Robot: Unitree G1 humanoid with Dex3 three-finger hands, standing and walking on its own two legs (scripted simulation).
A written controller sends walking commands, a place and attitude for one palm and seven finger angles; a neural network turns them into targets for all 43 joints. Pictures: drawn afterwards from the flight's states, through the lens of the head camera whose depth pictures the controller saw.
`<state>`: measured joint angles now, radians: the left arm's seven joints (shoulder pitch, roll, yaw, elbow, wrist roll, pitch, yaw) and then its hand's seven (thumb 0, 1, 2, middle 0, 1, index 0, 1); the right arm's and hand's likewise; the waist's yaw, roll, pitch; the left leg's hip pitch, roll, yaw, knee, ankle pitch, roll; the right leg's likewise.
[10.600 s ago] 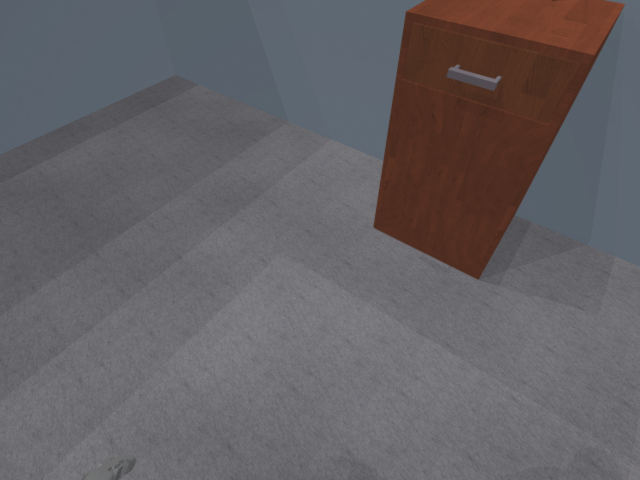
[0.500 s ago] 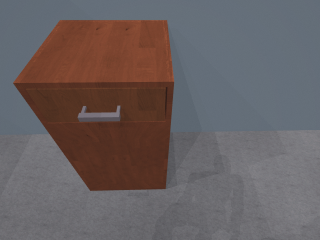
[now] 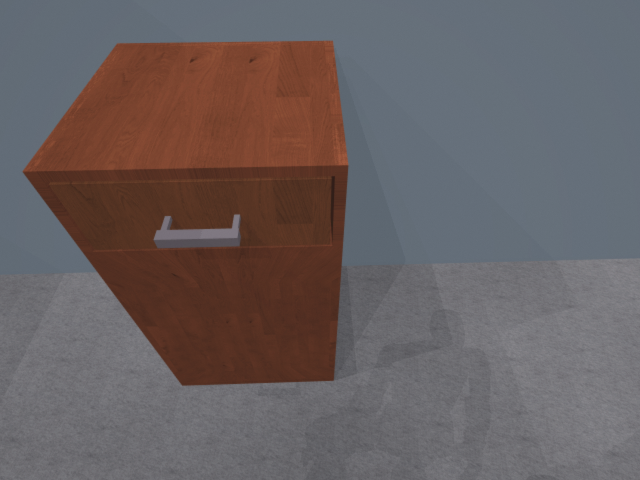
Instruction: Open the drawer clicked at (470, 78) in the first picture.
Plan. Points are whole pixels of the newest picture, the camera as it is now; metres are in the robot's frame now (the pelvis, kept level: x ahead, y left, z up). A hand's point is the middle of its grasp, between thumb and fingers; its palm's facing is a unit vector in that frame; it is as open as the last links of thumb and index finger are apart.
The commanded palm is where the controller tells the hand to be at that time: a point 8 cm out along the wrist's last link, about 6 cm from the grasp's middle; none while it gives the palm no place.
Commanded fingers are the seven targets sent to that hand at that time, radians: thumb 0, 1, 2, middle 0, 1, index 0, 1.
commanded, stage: raise the hand with hooked fingers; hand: left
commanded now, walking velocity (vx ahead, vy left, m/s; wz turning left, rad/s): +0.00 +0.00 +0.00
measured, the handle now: (200, 229) +0.48 +0.23 +0.00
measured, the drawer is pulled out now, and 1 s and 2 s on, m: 0.00 0.00 0.00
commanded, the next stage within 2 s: move the hooked fingers above the handle in 1.94 s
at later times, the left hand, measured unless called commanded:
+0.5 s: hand out of the picture +0.11 +0.19 -0.07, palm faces -0.14 -0.14 -0.98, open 8.8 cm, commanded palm +0.13 +0.22 +0.01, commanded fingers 0.00 0.34 0.66 -0.24 -0.66 -0.24 -0.66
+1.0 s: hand (150, 399) +0.20 +0.21 +0.02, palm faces +0.00 -0.12 -0.99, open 11.8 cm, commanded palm +0.19 +0.22 +0.09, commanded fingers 0.00 -0.24 0.41 -0.28 -1.03 -0.28 -1.03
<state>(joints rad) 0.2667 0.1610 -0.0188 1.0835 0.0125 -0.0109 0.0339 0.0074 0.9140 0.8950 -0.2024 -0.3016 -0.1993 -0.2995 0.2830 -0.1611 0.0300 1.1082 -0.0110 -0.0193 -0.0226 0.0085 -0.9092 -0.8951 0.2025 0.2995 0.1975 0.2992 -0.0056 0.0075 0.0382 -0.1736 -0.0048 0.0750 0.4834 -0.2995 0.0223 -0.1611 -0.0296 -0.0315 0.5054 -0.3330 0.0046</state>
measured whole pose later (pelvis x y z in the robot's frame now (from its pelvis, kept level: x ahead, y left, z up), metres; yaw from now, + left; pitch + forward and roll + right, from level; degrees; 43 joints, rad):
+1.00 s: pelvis -0.03 -0.02 -0.02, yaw -1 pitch +5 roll +1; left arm 0.27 0.40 -0.03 -0.05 0.97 -0.01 0.26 0.00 -0.03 0.50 -0.29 -0.90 -0.29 -0.89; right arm 0.19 -0.27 -0.03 0.64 -0.03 0.06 -0.05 0.02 -0.90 -0.90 0.21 0.30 0.20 0.30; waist 0.05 0.06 -0.04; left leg -0.42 0.00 0.04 0.65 -0.31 0.00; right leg -0.42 0.00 -0.02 0.70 -0.36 -0.03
